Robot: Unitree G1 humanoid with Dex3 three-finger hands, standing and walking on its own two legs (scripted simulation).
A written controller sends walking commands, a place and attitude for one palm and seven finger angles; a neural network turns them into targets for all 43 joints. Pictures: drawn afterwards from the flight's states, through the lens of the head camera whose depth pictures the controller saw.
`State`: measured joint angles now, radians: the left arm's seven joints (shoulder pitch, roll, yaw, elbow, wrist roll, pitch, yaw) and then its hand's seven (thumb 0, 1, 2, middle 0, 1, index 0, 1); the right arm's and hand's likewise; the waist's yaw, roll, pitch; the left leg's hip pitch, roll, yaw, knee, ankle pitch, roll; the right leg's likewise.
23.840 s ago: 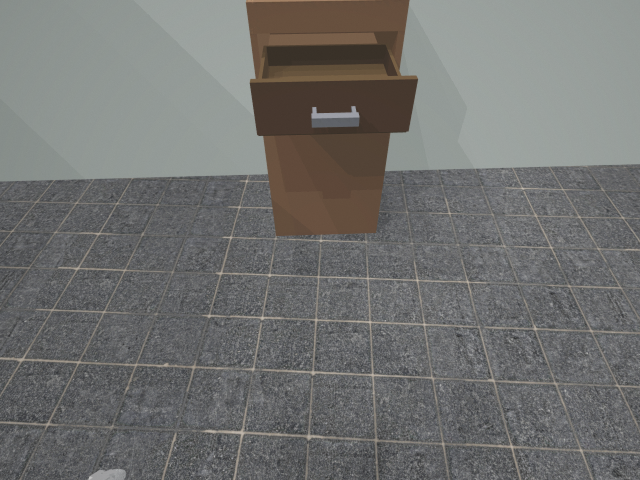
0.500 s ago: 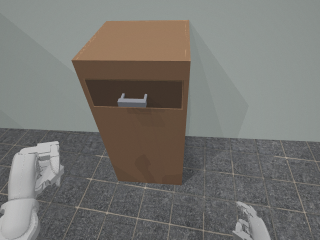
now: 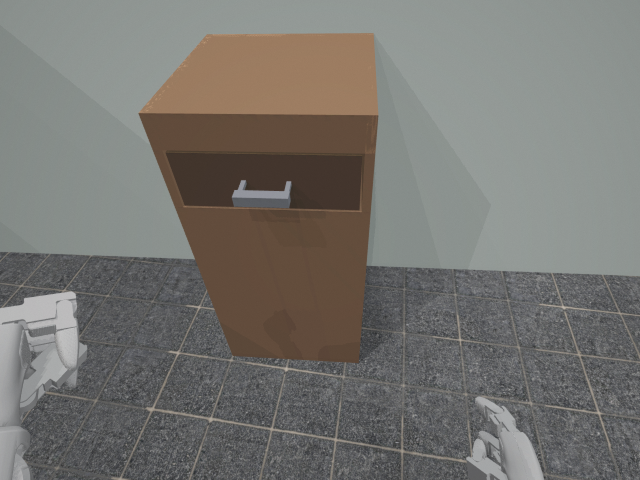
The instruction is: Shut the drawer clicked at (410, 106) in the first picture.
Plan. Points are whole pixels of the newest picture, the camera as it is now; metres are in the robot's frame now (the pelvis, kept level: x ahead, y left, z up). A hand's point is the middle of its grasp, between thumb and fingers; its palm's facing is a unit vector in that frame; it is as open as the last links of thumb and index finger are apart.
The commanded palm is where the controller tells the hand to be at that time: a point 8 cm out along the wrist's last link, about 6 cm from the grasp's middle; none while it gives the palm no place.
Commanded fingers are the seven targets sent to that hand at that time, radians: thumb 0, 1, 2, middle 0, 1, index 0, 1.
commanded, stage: step back with the hand held close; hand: left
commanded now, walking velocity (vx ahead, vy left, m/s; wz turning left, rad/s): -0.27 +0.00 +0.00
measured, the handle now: (263, 192) +0.64 +0.19 -0.01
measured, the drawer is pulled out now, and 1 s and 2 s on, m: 0.00 0.00 0.00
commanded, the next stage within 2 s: stop stepping back and stand still in 1.30 s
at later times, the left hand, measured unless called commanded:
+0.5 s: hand (37, 405) +0.14 +0.26 +0.15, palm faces +0.33 -0.80 -0.50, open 3.2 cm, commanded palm +0.08 +0.30 +0.17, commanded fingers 0.00 0.90 0.90 -1.40 -1.60 -1.40 -1.60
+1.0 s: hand out of the picture +0.06 +0.26 +0.15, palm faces +0.39 -0.80 -0.45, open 3.2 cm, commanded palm +0.00 +0.31 +0.17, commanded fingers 0.00 0.90 0.90 -1.40 -1.60 -1.40 -1.60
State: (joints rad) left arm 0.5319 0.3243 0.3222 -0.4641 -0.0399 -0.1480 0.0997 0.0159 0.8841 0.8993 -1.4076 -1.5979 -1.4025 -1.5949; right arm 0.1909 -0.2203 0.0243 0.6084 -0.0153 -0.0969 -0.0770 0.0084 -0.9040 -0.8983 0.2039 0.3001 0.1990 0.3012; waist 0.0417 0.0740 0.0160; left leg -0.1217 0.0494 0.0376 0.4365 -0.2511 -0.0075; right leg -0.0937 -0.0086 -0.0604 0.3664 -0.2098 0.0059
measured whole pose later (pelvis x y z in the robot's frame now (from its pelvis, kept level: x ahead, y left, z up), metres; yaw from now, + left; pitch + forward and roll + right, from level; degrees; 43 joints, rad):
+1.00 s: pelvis -0.12 +0.02 -0.02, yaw +3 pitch +0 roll -2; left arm 0.60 0.37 0.38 -0.62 -0.01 -0.29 0.13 0.01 0.88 0.90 -1.41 -1.60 -1.40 -1.59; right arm 0.18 -0.21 -0.03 0.60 -0.02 -0.06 -0.06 0.01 -0.90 -0.90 0.21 0.30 0.20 0.30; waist 0.00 0.00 0.05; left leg -0.48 -0.01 -0.01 0.69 -0.33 0.02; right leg -0.41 0.02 0.05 0.56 -0.15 0.03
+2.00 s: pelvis -0.27 +0.01 -0.01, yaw -2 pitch -1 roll +0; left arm 0.65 0.40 0.35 -0.59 -0.01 -0.22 0.14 0.02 0.88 0.90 -1.41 -1.60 -1.40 -1.59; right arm 0.25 -0.15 0.03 0.61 -0.02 -0.13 -0.07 0.01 -0.90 -0.90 0.21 0.30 0.20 0.30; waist -0.03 -0.02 -0.03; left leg -0.34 0.02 -0.02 0.58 -0.29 0.01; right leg -0.24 0.03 -0.04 0.50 -0.25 -0.04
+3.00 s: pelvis -0.27 +0.02 +0.00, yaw +1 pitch -2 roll +0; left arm 0.31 0.19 0.01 1.16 0.01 0.01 0.02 0.01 0.90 0.90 -0.31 -0.42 -0.30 -0.42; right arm 0.30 -0.15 -0.01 1.13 -0.02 0.02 -0.03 0.00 -0.91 -0.90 0.20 0.30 0.20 0.30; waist 0.01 0.03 0.05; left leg -0.24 -0.01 0.00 0.43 -0.16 0.01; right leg -0.18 -0.01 -0.07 0.44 -0.22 -0.02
